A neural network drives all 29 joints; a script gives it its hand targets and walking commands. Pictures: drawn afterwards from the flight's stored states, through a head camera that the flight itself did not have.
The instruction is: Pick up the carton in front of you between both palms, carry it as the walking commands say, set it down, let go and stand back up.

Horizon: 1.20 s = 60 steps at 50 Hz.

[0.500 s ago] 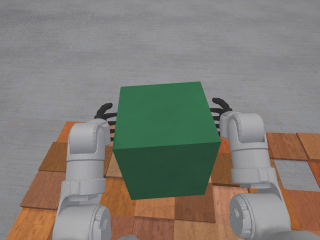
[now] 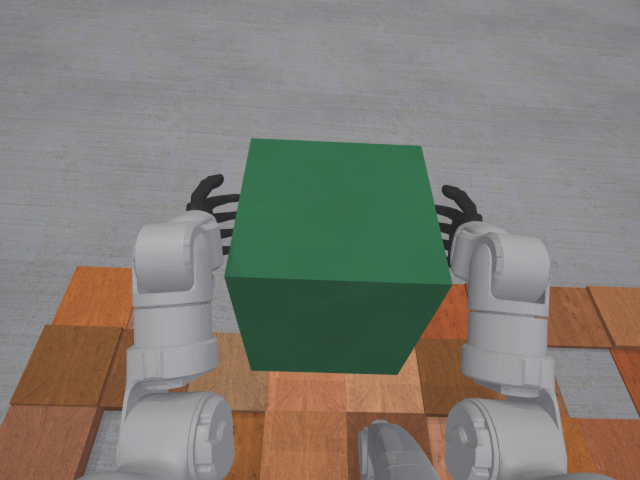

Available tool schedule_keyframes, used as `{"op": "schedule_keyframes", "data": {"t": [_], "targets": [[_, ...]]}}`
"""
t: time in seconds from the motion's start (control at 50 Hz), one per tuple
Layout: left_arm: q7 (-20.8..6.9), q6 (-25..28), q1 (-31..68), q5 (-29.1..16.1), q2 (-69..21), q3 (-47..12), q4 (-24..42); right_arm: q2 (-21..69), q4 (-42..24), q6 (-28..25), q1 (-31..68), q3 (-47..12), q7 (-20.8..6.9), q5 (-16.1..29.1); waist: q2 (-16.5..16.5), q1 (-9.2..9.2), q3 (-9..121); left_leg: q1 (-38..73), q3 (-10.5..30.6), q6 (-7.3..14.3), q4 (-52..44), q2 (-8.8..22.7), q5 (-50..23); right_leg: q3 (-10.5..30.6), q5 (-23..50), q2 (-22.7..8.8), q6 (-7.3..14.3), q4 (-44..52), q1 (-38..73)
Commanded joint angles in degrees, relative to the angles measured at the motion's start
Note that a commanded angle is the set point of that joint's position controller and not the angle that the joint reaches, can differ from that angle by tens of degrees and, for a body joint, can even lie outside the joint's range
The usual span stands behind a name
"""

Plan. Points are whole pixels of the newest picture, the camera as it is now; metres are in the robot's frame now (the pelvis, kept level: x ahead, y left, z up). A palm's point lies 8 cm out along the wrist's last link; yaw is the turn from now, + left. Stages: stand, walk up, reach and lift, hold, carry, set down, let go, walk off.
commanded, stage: carry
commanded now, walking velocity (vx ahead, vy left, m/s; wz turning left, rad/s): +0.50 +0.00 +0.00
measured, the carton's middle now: (330, 266) +0.37 -0.02 +0.04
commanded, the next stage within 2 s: none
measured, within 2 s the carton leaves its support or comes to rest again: neither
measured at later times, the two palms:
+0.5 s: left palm (210, 75) +0.64 +0.15 +0.14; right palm (401, 74) +0.67 -0.15 +0.13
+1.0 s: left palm (216, 2) +0.96 +0.18 +0.11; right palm (363, 12) +0.94 -0.12 +0.11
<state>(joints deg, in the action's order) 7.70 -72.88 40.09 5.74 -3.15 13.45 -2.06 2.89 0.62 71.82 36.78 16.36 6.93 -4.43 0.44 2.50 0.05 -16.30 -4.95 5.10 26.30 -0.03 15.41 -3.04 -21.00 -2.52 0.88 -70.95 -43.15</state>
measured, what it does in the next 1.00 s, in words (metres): walks ahead: right foot, then left foot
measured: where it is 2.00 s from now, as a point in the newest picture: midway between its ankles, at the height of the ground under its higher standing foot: (280, 201)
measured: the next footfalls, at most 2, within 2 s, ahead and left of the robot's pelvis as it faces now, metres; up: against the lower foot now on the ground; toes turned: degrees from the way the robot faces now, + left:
right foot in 0.24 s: +0.37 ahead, -0.09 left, +0.03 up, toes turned -3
left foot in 0.74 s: +0.60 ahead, +0.11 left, +0.02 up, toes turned +5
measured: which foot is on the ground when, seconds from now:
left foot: down 0.00-0.26, up 0.28-0.72, down 0.74-1.00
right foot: up 0.00-0.22, down 0.24-0.76, up 0.78-1.00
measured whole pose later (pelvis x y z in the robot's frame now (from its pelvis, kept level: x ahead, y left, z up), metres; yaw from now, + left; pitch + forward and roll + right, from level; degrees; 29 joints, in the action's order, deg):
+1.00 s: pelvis +0.59 +0.04 +0.02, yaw +1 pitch +5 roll -1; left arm 7.1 -68.7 35.8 4.0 -1.4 11.7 -3.8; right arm 0.9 5.7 67.0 34.9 11.1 8.0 -2.1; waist 0.7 3.4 0.6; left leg -17.3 -5.1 1.4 29.5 -1.2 18.3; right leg -1.9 -18.6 -1.7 1.7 -57.9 -39.5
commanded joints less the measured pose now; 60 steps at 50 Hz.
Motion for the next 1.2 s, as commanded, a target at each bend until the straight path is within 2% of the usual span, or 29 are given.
{"op": "schedule_keyframes", "data": {"t": [0.0, 0.06, 0.12, 0.16, 0.18, 0.2, 0.22, 0.24, 0.26, 0.28, 0.32, 0.4, 0.46, 0.52, 0.64, 0.68, 0.72, 0.74, 0.76, 0.78, 0.82, 0.84, 0.92, 0.96, 1.02, 1.1, 1.14, 1.16, 1.18], "targets": [[-11.4, 3.5, 35.4, -21.0, -62.0, -39.4, 0.9, 61.5, -4.2, -1.7, 44.8, -42.0, -16.8, 27.8, -7.3, 0.8, 25.1, 29.1, 15.2, 6.4, -4.0, 13.8, -27.8, -1.8, 2.5, -0.2, 0.4, 0.4, -13.0], [-11.6, 5.1, 36.0, -21.9, -60.9, -40.5, 0.2, 60.4, -3.3, -3.6, 44.9, -43.1, -16.8, 28.1, -6.8, 1.04, 21.4, 25.4, 11.6, 6.4, -5.8, 11.8, -28.9, -3.2, 6.6, 0.3, 1.3, 10.9, -9.8], [-11.7, 5.6, 34.6, -22.4, -60.0, -40.0, -0.7, 59.5, -1.5, -4.4, 42.7, -42.7, -16.4, 27.7, -8.7, 1.68, 18.9, 22.7, 7.4, 4.8, -7.8, 11.0, -37.8, -6.1, 14.3, 1.7, 2.5, 27.4, 0.8], [-11.9, 5.5, 32.7, -22.2, -59.6, -39.1, -2.0, 59.6, -0.3, -4.6, 40.3, -42.3, -16.3, 27.1, -9.3, 0.34, 20.2, 22.2, 3.4, 2.8, -3.5, 10.4, -56.7, -10.2, 17.6, 5.9, 3.5, 35.6, 12.7], [-12.2, 5.6, 31.5, -22.4, -59.4, -38.8, -2.8, 59.7, -0.1, -4.6, 39.6, -42.2, -16.2, 26.9, -10.7, -1.62, 22.9, 21.6, 1.5, 1.3, 2.8, 10.1, -63.6, -11.9, 18.3, 8.0, 3.7, 38.3, 21.1], [-12.5, 5.8, 30.8, -22.7, -59.5, -38.6, -3.3, 59.9, 0.1, -4.7, 39.6, -42.4, -16.1, 26.7, -9.2, -4.99, 27.2, 20.3, -1.4, -0.7, 13.7, 9.2, -62.7, -12.1, 21.9, 8.2, 3.8, 44.7, 32.0], [-12.9, 6.0, 30.7, -22.8, -59.6, -38.1, -3.1, 59.9, 0.3, -4.9, 40.4, -42.6, -16.1, 26.6, -5.0, -7.04, 30.1, 12.3, -1.8, -2.1, 24.5, 7.6, -47.2, -7.9, 21.9, 4.9, 3.4, 46.2, 44.0], [-13.3, 6.5, 31.3, -22.6, -58.7, -37.9, -3.8, 61.4, -0.3, -5.0, 41.1, -42.8, -15.8, 26.3, 9.4, -5.37, 36.9, -10.0, 1.2, -5.3, 40.8, 0.7, -13.6, 24.6, 22.4, -15.7, 13.4, 45.0, 63.1], [-13.7, 6.7, 29.8, -23.6, -60.3, -38.4, -4.2, 60.1, -0.7, -5.0, 40.5, -42.4, -15.5, 26.2, 13.3, -6.03, 38.1, -15.8, 5.7, -4.5, 52.4, -4.4, 9.3, 38.2, 21.7, -18.4, 17.6, 51.6, 62.8], [-14.1, 6.9, 32.4, -25.4, -61.7, -39.3, -1.3, 61.0, -1.7, -5.3, 41.8, -43.1, -15.1, 26.1, 10.4, -4.87, 34.9, -19.9, 9.1, -3.0, 55.3, -1.0, 9.1, 33.4, 18.6, -17.1, 16.3, 51.3, 60.1], [-14.5, 7.1, 38.4, -28.5, -64.1, -41.6, 4.5, 61.2, -4.7, -5.6, 42.9, -42.8, -14.0, 26.0, 1.4, -4.27, 29.3, -21.5, 8.2, -2.4, 49.4, 2.6, 6.7, 24.4, 19.5, -14.0, 11.7, 51.6, 51.5], [-14.5, 6.1, 38.6, -30.6, -62.7, -42.9, 9.2, 59.2, -6.2, -5.3, 38.8, -42.6, -11.6, 23.4, 3.7, -4.89, 28.8, -17.6, 4.1, -3.6, 35.1, 2.2, 5.3, 13.6, 20.4, -10.4, 10.6, 53.3, 46.2], [-15.0, 5.0, 35.9, -30.0, -59.5, -42.7, 8.3, 56.6, -5.8, -4.6, 36.3, -42.7, -10.6, 21.7, 5.7, -5.37, 28.2, -22.1, 2.9, -4.5, 28.8, 2.6, 2.8, 11.9, 25.3, -10.6, 13.1, 52.4, 49.0], [-15.4, 3.9, 33.4, -28.8, -57.3, -41.1, 4.3, 54.9, -3.6, -3.3, 35.5, -42.4, -10.6, 20.9, 5.7, -6.48, 25.9, -24.8, 1.8, -5.0, 21.8, 3.0, -1.2, 10.3, 28.1, -10.0, 12.9, 51.5, 50.6], [-16.2, 4.0, 33.7, -26.8, -58.4, -38.5, -3.5, 56.3, 2.3, -2.5, 37.9, -40.5, -12.6, 21.6, 8.4, -6.38, 20.1, -18.1, 0.2, -3.8, 10.5, 2.2, -11.0, 4.9, 31.1, -8.9, 9.4, 49.6, 46.0], [-16.2, 4.3, 33.0, -26.1, -59.2, -37.3, -6.0, 57.0, 5.2, -2.7, 38.2, -39.1, -13.5, 21.9, 7.3, -5.85, 18.2, -15.3, -1.0, -2.7, 5.9, 1.1, -11.1, 2.9, 36.0, -8.4, 7.6, 46.1, 45.8], [-15.8, 4.8, 32.1, -25.2, -59.9, -36.1, -7.9, 58.0, 9.7, -3.0, 35.1, -37.1, -14.4, 21.7, 2.2, -2.45, 21.5, 2.3, -4.5, -1.4, -0.8, -1.7, -14.3, -3.5, 38.6, -4.6, 4.2, 32.0, 38.7], [-15.7, 4.9, 32.2, -24.7, -59.7, -35.5, -8.0, 57.2, 12.0, -3.4, 33.1, -35.5, -14.7, 21.2, -6.9, -0.44, 27.2, 18.1, 10.6, 1.5, 2.3, 9.2, -21.1, -5.4, 22.4, -1.3, 1.1, 16.9, 25.5], [-15.7, 4.9, 33.3, -24.8, -61.9, -35.4, -8.7, 56.3, 12.8, -4.1, 34.0, -33.8, -14.9, 20.6, -18.8, 0.92, 31.1, 32.2, 30.9, 9.3, 0.9, 18.9, -26.1, -3.2, 0.3, 5.5, -0.3, 2.6, 7.8], [-15.4, 5.4, 35.0, -25.2, -62.6, -36.1, -7.0, 58.2, 11.7, -4.6, 34.4, -34.7, -15.2, 21.7, -19.2, 1.62, 29.9, 34.1, 36.4, 11.3, -1.4, 19.4, -21.5, 0.8, -9.6, 6.7, 0.3, -5.6, -2.8], [-14.4, 6.4, 39.5, -26.0, -64.2, -36.6, -3.0, 63.1, 4.8, -5.8, 43.1, -38.3, -15.5, 25.8, -6.0, 1.68, 27.1, 28.7, 30.7, 10.0, 0.3, 18.1, -21.2, 4.2, -5.7, 2.2, 2.0, -8.1, -6.1], [-13.8, 6.6, 40.2, -26.1, -64.3, -36.3, -1.1, 64.3, 1.0, -6.3, 46.9, -39.8, -15.5, 27.9, -3.8, 0.53, 26.2, 24.3, 27.8, 8.5, -1.1, 17.4, -18.0, 4.8, -3.1, 0.5, 2.3, -4.6, -4.3], [-11.1, 6.8, 35.8, -24.8, -62.7, -37.9, 2.9, 64.1, -5.6, -6.4, 46.8, -42.1, -14.2, 30.4, -6.0, 0.27, 25.9, 20.5, 20.8, 7.7, -4.9, 15.1, -12.6, 2.5, 0.9, 0.1, 1.1, 7.7, -1.9], [-10.6, 6.7, 33.9, -23.7, -61.2, -38.5, 4.2, 62.7, -6.2, -6.0, 43.9, -42.8, -13.9, 29.8, -5.4, 1.49, 25.3, 21.6, 17.5, 8.2, -5.3, 14.2, -17.9, 0.8, 2.9, 0.4, 0.4, 16.9, -2.0], [-10.3, 6.2, 33.1, -22.7, -58.4, -39.6, 6.4, 60.4, -7.6, -5.4, 41.9, -44.0, -13.9, 29.4, -7.1, 2.07, 24.2, 19.8, 10.3, 4.2, -4.6, 10.7, -30.0, -3.5, 13.5, 3.0, 0.8, 32.3, 6.5], [-11.4, 5.0, 29.9, -21.9, -55.5, -39.8, 4.2, 57.8, -4.1, -4.7, 37.3, -44.3, -14.2, 27.2, -8.8, 0.35, 25.4, 23.2, 4.0, 0.6, 3.7, 8.4, -41.1, -4.6, 27.0, 4.5, 3.6, 44.1, 16.6], [-12.6, 4.7, 29.4, -22.1, -54.9, -39.1, 2.7, 57.4, -1.7, -4.8, 36.3, -43.9, -14.3, 25.8, -6.2, -4.38, 26.9, 15.9, -0.1, -2.5, 16.4, 6.2, -37.4, -6.2, 32.2, 4.1, 3.9, 50.8, 34.6], [-13.2, 4.7, 28.3, -21.9, -54.4, -38.0, 1.2, 56.9, -0.6, -4.7, 37.3, -43.7, -14.3, 25.4, -0.4, -7.32, 26.0, 4.7, -0.3, -3.9, 24.7, 3.3, -22.4, -0.9, 35.5, -1.0, 3.1, 49.5, 45.8], [-13.6, 5.2, 27.4, -20.8, -52.6, -37.6, -1.6, 58.6, 0.7, -4.1, 37.1, -42.9, -14.3, 24.9, 17.1, -7.57, 30.2, -16.8, 1.1, -5.5, 36.9, -5.4, 6.5, 22.9, 40.8, -13.1, 12.7, 49.3, 63.1]]}}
